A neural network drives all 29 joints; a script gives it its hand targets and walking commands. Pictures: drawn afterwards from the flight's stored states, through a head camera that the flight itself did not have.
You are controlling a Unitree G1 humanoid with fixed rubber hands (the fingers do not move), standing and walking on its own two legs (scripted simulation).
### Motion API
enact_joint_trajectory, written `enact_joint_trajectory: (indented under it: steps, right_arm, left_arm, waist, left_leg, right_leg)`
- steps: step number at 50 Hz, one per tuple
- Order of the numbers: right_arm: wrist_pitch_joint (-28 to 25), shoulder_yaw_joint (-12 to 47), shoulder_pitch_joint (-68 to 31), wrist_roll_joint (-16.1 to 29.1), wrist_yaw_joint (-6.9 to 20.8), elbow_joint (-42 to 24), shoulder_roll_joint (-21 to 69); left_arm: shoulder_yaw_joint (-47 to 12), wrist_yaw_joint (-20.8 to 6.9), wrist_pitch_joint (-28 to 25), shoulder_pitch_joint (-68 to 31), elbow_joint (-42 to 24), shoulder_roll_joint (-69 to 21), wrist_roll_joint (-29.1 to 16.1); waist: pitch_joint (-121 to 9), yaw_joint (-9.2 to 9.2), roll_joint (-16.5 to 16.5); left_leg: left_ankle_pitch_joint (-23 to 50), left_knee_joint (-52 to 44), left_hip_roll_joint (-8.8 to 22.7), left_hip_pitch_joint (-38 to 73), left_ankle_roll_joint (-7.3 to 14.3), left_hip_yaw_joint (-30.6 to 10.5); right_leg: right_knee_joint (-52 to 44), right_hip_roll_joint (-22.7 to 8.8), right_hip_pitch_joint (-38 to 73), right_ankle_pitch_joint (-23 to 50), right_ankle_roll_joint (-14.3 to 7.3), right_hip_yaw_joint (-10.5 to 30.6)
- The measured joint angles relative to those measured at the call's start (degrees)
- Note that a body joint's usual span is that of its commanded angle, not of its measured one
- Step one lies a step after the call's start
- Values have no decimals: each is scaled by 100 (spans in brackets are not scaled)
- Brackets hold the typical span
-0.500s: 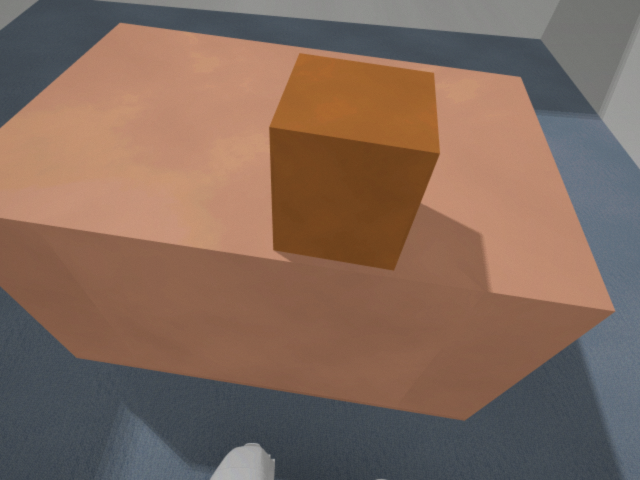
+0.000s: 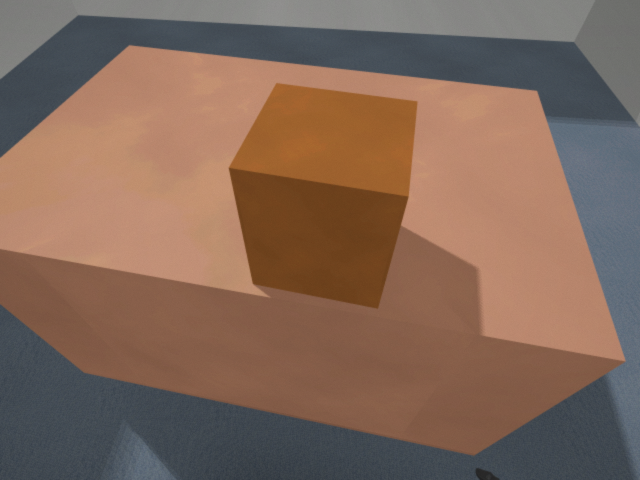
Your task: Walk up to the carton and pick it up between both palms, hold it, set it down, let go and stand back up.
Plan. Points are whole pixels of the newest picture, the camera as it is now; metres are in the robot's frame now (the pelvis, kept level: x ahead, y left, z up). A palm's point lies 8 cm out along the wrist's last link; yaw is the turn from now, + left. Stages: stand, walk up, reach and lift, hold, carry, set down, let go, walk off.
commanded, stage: walk up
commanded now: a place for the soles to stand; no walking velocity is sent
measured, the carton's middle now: (328, 199) +0.50 +0.00 +0.05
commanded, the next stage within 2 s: none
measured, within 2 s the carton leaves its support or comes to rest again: neither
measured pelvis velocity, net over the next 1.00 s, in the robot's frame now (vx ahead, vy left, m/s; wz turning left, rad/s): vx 0.02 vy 0.06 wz -0.03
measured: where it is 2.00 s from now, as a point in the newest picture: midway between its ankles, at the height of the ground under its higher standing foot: outside the picture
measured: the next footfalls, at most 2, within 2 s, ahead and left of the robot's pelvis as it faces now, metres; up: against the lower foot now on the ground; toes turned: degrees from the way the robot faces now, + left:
none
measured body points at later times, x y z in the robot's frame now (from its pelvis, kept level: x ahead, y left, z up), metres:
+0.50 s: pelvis +0.01 +0.03 +0.01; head +0.02 +0.04 +0.46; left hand +0.03 +0.28 -0.14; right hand +0.06 -0.21 -0.13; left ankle +0.02 +0.15 -0.73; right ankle -0.02 -0.04 -0.73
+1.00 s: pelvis +0.02 +0.06 +0.01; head +0.02 +0.07 +0.46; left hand +0.03 +0.29 -0.14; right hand +0.04 -0.18 -0.13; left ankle +0.02 +0.15 -0.73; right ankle -0.02 -0.05 -0.73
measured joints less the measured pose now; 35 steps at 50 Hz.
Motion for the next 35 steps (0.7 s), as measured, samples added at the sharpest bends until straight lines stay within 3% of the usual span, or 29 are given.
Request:
enact_joint_trajectory:
  steps: [10,35]
  right_arm:
    - [44,18,-93,27,-46,207,11]
    - [-101,2,431,62,41,634,182]
  left_arm:
    - [88,26,82,-32,4,101,-10]
    - [65,-67,-43,-29,572,3,40]
  waist:
    - [32,-20,-73]
    - [-324,-153,-207]
  left_leg:
    - [64,-223,7,165,25,88]
    - [153,-523,-235,283,366,346]
  right_leg:
    - [-264,7,158,118,33,60]
    - [-501,-249,192,284,347,287]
